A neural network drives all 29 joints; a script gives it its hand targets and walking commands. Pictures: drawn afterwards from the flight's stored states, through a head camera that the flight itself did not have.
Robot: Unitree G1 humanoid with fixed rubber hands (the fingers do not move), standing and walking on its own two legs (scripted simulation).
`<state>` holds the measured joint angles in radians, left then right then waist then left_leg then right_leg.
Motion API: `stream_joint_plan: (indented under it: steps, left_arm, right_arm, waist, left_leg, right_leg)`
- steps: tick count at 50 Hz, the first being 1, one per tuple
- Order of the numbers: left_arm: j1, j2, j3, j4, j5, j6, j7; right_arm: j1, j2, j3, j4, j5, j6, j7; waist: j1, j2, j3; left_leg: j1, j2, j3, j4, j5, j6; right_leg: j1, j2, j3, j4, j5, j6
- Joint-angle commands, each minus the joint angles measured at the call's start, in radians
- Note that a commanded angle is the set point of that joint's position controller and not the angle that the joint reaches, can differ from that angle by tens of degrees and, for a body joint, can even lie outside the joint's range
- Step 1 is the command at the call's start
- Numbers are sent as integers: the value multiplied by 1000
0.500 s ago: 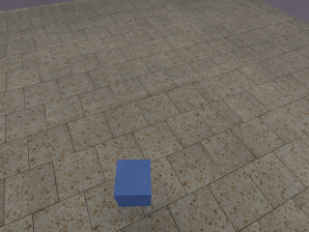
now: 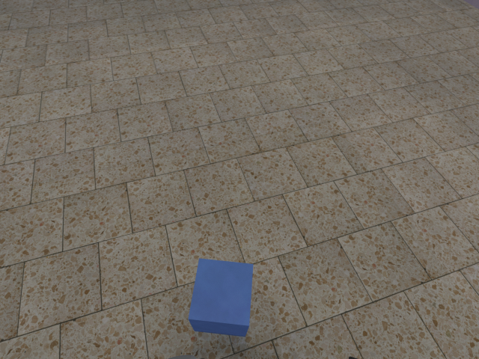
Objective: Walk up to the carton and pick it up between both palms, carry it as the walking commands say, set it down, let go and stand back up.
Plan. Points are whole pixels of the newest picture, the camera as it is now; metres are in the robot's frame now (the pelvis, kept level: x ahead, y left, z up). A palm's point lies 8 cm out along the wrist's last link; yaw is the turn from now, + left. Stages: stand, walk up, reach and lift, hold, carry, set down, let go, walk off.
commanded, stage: walk up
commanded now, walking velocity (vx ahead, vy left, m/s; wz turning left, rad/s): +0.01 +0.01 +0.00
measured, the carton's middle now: (222, 298) +0.37 +0.05 -0.65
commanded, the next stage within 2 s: none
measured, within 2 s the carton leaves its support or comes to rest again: neither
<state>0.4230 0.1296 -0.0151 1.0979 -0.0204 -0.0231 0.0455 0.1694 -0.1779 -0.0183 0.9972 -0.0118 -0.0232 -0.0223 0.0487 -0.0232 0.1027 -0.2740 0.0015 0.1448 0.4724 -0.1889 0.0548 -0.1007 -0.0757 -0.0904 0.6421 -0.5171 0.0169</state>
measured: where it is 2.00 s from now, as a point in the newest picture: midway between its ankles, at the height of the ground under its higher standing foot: outside the picture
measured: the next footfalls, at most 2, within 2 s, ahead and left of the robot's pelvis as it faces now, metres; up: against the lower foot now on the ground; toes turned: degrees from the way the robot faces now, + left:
right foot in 0.14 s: +0.02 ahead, -0.14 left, +0.00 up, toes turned -7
left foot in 0.46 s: -0.01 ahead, +0.18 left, +0.00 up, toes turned -4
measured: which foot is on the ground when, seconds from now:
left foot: down 0.00-0.18, up 0.20-0.44, down 0.46-1.00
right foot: up 0.00-0.12, down 0.14-0.48, up 0.50-0.66, down 0.68-1.00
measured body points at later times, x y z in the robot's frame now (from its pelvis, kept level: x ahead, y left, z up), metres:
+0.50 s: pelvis -0.04 +0.05 +0.00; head -0.03 +0.05 +0.45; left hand -0.01 +0.32 -0.15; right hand +0.01 -0.21 -0.15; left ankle -0.05 +0.18 -0.74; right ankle -0.02 -0.13 -0.73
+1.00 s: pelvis -0.05 +0.06 +0.01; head -0.03 +0.06 +0.46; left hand -0.07 +0.30 -0.15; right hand -0.05 -0.17 -0.15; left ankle -0.05 +0.18 -0.74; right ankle -0.06 -0.06 -0.74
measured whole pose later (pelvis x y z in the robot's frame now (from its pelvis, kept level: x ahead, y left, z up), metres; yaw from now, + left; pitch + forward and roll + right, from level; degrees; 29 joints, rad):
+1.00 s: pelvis -0.05 +0.06 +0.01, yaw -1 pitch -2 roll +0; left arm 0.32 0.18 0.00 1.12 0.01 -0.01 0.03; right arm 0.29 -0.18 -0.01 1.09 -0.01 -0.01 -0.03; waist 0.00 0.00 0.05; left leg -0.12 0.03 0.10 0.35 -0.19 0.00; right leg -0.11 -0.04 -0.06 0.34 -0.20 0.02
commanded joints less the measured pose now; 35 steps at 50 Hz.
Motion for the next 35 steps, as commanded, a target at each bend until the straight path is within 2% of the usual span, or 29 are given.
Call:
stream_joint_plan:
  steps: [1, 4, 5, 6, 7, 8, 9, 10, 11, 12, 13, 14, 15, 16, 17, 18, 19, 20, 21, 22, 23, 24, 25, 27, 28, 30, 32, 34, 35]
  left_arm:
    - [99, 77, 23, 13, 19, 26, -11]
    - [104, 58, 12, 30, 27, 38, -14]
    - [89, 59, 8, 23, 31, 39, -11]
    - [48, 68, 6, 1, 34, 40, -6]
    - [-43, 157, 36, -68, 40, 39, 5]
    - [-7, 209, 57, -82, 45, 36, 15]
    - [56, 269, 66, -62, 54, 44, 25]
    - [42, 308, 73, -60, 59, 44, 33]
    - [11, 305, 77, -70, 68, 42, 38]
    - [-50, 286, 80, -89, 69, 42, 38]
    - [-132, 272, 82, -122, 68, 45, 37]
    - [-167, 264, 81, -132, 66, 46, 35]
    - [-193, 257, 83, -138, 61, 43, 27]
    - [-200, 243, 86, -139, 58, 39, 16]
    - [-158, 188, 75, -102, 55, 38, -6]
    - [-144, 188, 79, -89, 44, 46, -14]
    - [-147, 205, 83, -85, 42, 52, -20]
    - [-151, 216, 85, -82, 41, 55, -24]
    - [-128, 208, 84, -79, 36, 58, -27]
    - [-92, 159, 65, -91, 26, 58, -34]
    - [-75, 122, 50, -95, 18, 63, -39]
    - [-116, 142, 57, -91, 21, 71, -40]
    - [-156, 153, 56, -91, 17, 71, -45]
    - [-137, 149, 59, -77, 19, 61, -50]
    - [-114, 153, 60, -63, 26, 56, -49]
    - [-90, 137, 53, -51, 20, 44, -40]
    - [-70, 142, 48, -36, 15, 29, -28]
    - [-52, 175, 50, -20, 23, 19, -19]
    - [-52, 188, 48, -15, 27, 14, -17]
  right_arm:
    - [100, -84, -4, 0, 4, 2, -23]
    - [66, -86, -13, 2, 12, 11, -19]
    - [67, -85, -10, 13, 18, 15, -15]
    - [74, -90, -5, 28, 23, 21, -13]
    - [51, -156, -43, -3, 25, 40, -18]
    - [75, -182, -62, 14, 32, 61, -11]
    - [28, -145, -58, -22, 25, 78, -5]
    - [2, -114, -60, -63, 14, 92, -7]
    - [-2, -108, -54, -88, 6, 105, -7]
    - [24, -106, -48, -76, -3, 104, 1]
    - [37, -109, -53, -74, -4, 98, 5]
    - [49, -104, -52, -77, -4, 95, 10]
    - [63, -103, -52, -76, -4, 95, 15]
    - [68, -92, -49, -77, 0, 92, 19]
    - [95, -49, -31, -49, 17, 78, 26]
    - [65, -53, -31, -59, 7, 70, 27]
    - [67, -66, -31, -55, -5, 63, 21]
    - [108, -78, -31, -36, -16, 58, 12]
    - [166, -122, -38, -10, -20, 52, 7]
    - [194, -195, -50, -1, -25, 43, 3]
    - [166, -218, -47, -27, -18, 33, 4]
    - [115, -199, -34, -49, -18, 25, 2]
    - [86, -179, -26, -46, -31, 21, 2]
    - [63, -132, -16, -42, -17, 9, -1]
    - [63, -136, -18, -38, -15, 4, -5]
    - [86, -130, -12, -23, -6, -4, -9]
    - [120, -125, -7, 5, 10, -3, -8]
    - [147, -111, -1, 30, 17, -1, -6]
    - [160, -101, 2, 41, 17, 3, -6]
  waist:
    - [-19, 151, -92]
    - [-8, 129, -58]
    - [-10, 122, -51]
    - [-16, 126, -39]
    - [-24, 146, 63]
    - [0, 179, -17]
    - [47, 2, -29]
    - [72, -240, -36]
    - [58, -248, -75]
    - [12, -164, -119]
    - [-21, -142, -87]
    - [-45, -141, -81]
    - [-66, -153, -80]
    - [-66, -175, -90]
    - [-40, -214, -115]
    - [-29, -221, -73]
    - [-36, -188, -49]
    - [-55, -152, -42]
    - [-66, -66, -43]
    - [-64, 149, -56]
    - [-47, 265, -49]
    - [-49, 182, -12]
    - [-59, 184, 37]
    - [-41, 168, 32]
    - [-36, 169, 1]
    - [-36, 158, -66]
    - [-35, 140, -104]
    - [-41, 113, -119]
    - [-52, 74, -93]
  left_leg:
    - [142, 235, -138, -138, 574, 109]
    - [76, 191, -103, -160, 290, 53]
    - [49, 176, -98, -166, 157, 28]
    - [21, 171, -105, -172, 38, 2]
    - [-3, 166, -94, -59, 390, -3]
    - [-28, 107, -4, 70, 376, -19]
    - [-98, 21, 45, 243, 97, -67]
    - [-197, -9, -21, 528, -360, -93]
    - [-235, 40, -142, 721, -422, -101]
    - [-211, 77, -176, 765, -355, -107]
    - [-191, 88, -192, 756, -306, -105]
    - [-183, 83, -180, 658, -247, -101]
    - [-165, 68, -151, 563, -215, -98]
    - [-142, 59, -120, 445, -198, -92]
    - [-58, 43, -73, 282, -191, -74]
    - [1, 7, -23, 166, -167, -77]
    - [69, -22, 34, 37, -122, -86]
    - [139, -28, 43, -87, -61, -94]
    - [179, 29, -29, -148, -39, -90]
    - [170, 186, -211, -208, 6, -66]
    - [111, 291, -359, -301, -45, -21]
    - [13, 315, -351, -345, -188, 20]
    - [-73, 284, -335, -358, -258, 34]
    - [-28, 206, -241, -324, -137, 12]
    - [12, 201, -210, -297, -48, 15]
    - [75, 202, -188, -234, 102, 21]
    - [78, 184, -177, -215, 94, -3]
    - [73, 161, -173, -200, 64, -20]
    - [75, 142, -159, -189, 61, -28]
  right_leg:
    - [-109, -8, 48, 17, 24, -1]
    - [-44, -1, 21, -165, 241, 14]
    - [-21, -21, 18, -207, 327, 14]
    - [-21, -49, 16, -212, 356, 8]
    - [-159, -74, 24, -122, 551, 2]
    - [-112, -177, 86, -148, 696, -11]
    - [-101, -316, 230, -247, 898, -112]
    - [-89, -445, 348, -277, 1148, -241]
    - [-79, -486, 353, -281, 1168, -287]
    - [-104, -441, 277, -284, 956, -265]
    - [-162, -380, 217, -287, 851, -225]
    - [-171, -312, 155, -302, 715, -168]
    - [-154, -260, 108, -303, 639, -131]
    - [-122, -212, 64, -305, 552, -111]
    - [-126, -134, 40, -358, 222, -112]
    - [-152, -100, 42, -365, 130, -115]
    - [-179, -96, 32, -338, 122, -113]
    - [-200, -101, 32, -299, 132, -98]
    - [-221, -95, 17, -246, 144, -82]
    - [-250, -51, -23, -175, 132, -46]
    - [-272, -16, 6, -109, 27, -17]
    - [-234, -13, 51, -31, 4, -10]
    - [-182, -6, 62, -7, 64, -5]
    - [-177, 11, 55, -20, 151, -5]
    - [-171, 22, 43, -22, 166, -6]
    - [-103, 21, 44, -148, 232, -6]
    - [6, -6, 47, -296, 399, -2]
    - [69, -59, 99, -340, 453, -8]
    - [49, -81, 117, -357, 465, -11]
